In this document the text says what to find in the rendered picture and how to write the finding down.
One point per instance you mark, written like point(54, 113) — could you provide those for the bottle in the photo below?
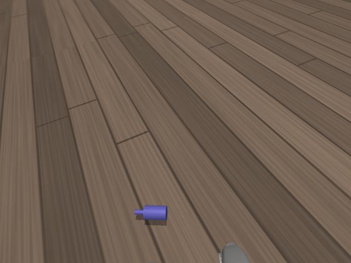
point(153, 212)

